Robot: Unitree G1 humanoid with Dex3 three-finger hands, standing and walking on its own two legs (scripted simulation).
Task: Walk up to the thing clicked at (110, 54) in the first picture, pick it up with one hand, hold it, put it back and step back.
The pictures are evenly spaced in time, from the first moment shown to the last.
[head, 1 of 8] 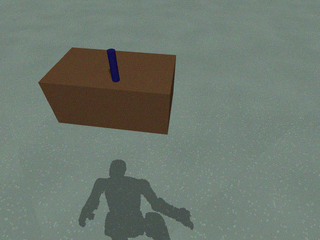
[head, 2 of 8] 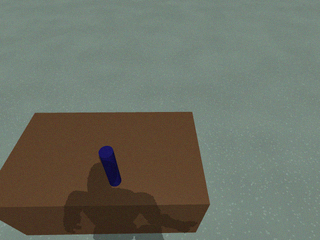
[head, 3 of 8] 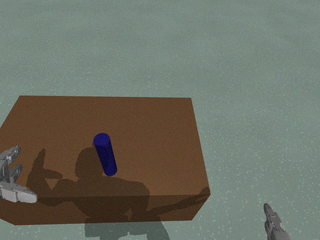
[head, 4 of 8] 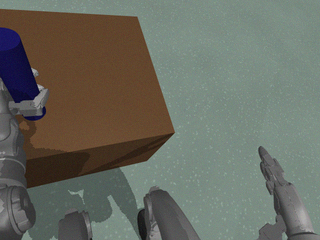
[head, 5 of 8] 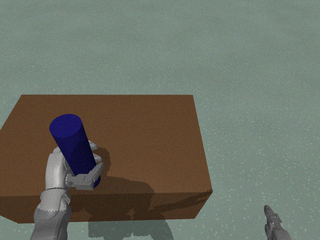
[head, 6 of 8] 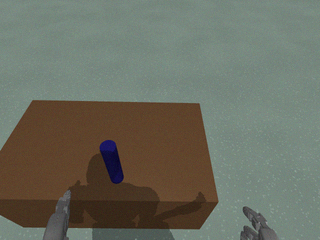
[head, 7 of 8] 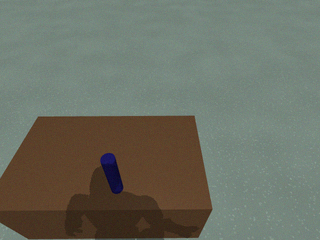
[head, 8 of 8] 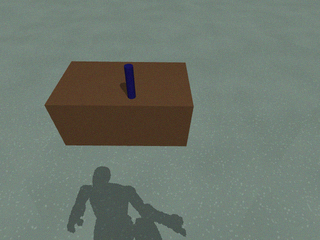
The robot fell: no
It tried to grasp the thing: yes
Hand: left
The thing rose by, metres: 0.27
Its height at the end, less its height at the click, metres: +0.00
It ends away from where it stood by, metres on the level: 0.01
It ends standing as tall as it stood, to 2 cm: yes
